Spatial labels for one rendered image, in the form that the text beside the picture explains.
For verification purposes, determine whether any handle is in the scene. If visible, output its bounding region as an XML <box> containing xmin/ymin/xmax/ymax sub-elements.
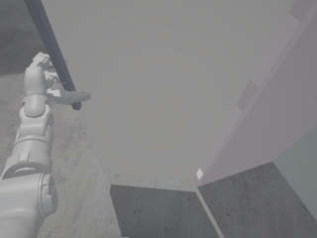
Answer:
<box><xmin>24</xmin><ymin>0</ymin><xmax>82</xmax><ymax>110</ymax></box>

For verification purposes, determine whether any fridge door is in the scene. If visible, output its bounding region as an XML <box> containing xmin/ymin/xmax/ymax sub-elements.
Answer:
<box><xmin>41</xmin><ymin>0</ymin><xmax>295</xmax><ymax>181</ymax></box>

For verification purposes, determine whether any robot left hand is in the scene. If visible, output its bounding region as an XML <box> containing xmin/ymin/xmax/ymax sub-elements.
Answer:
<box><xmin>24</xmin><ymin>52</ymin><xmax>91</xmax><ymax>106</ymax></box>

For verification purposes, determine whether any robot left forearm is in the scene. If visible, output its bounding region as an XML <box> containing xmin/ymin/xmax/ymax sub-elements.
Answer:
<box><xmin>0</xmin><ymin>94</ymin><xmax>54</xmax><ymax>181</ymax></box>

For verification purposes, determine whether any left robot upper arm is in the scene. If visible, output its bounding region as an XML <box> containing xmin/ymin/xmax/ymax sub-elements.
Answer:
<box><xmin>0</xmin><ymin>173</ymin><xmax>58</xmax><ymax>238</ymax></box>

